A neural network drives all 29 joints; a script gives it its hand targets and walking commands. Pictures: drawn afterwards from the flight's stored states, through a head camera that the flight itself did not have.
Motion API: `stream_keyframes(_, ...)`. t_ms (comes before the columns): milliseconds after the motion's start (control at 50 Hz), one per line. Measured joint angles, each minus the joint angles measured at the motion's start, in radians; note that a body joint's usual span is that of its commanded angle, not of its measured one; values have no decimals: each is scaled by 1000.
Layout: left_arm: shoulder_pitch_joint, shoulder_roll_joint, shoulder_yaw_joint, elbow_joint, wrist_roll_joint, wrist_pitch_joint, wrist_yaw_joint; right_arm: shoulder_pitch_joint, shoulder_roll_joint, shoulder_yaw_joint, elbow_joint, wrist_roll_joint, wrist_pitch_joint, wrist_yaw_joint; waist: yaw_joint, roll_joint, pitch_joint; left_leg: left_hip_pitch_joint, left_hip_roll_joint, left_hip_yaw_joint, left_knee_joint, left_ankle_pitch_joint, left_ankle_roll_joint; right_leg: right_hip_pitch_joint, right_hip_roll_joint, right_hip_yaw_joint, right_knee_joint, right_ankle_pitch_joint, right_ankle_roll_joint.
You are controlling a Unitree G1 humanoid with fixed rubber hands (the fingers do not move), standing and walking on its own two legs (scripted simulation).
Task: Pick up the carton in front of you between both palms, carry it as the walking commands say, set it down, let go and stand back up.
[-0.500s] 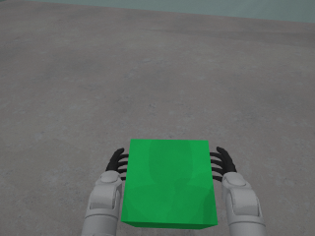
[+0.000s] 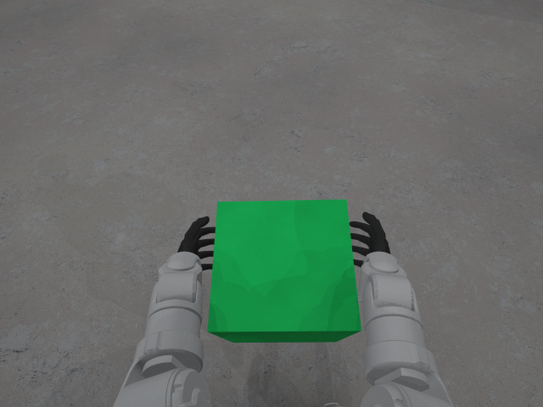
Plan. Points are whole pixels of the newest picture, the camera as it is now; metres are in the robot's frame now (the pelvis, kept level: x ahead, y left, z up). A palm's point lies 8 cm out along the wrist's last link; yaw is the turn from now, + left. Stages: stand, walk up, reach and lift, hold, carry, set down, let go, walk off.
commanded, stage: set down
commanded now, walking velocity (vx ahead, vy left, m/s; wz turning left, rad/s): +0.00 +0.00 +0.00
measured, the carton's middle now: (283, 279) +0.36 +0.00 -0.10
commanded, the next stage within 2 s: none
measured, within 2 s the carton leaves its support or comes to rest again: neither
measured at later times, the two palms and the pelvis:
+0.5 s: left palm (222, 275) +0.42 +0.13 -0.19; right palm (358, 299) +0.35 -0.15 -0.18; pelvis -0.04 +0.03 -0.12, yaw +0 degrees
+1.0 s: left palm (245, 287) +0.46 +0.10 -0.35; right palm (357, 318) +0.36 -0.18 -0.34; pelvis -0.05 +0.04 -0.24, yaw +0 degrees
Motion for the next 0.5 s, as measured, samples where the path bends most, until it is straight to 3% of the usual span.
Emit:
stream_keyframes(100,-44,29,-16,26,-17,-125,-7,-16,6,-6,-1,12,-138,-32,-6,-10,3,-252,-15,-10,104,-6,-14,-251,4,2,98,-2,0)
stream_keyframes(240,-92,70,-106,2,-132,-242,42,-24,8,23,-67,111,-281,-90,-12,-19,-37,-633,-40,-2,279,-27,-50,-635,9,25,264,-13,17)
stream_keyframes(360,-142,86,-134,-22,-214,-233,75,-50,16,24,-127,159,-286,-106,-29,1,-140,-896,-64,12,460,-81,-52,-895,9,39,434,-61,41)
stream_keyframes(500,-230,98,-108,38,-216,-186,95,-114,15,-36,-119,124,-233,-61,-62,28,-235,-1091,-93,27,615,-133,-34,-1086,3,55,582,-115,67)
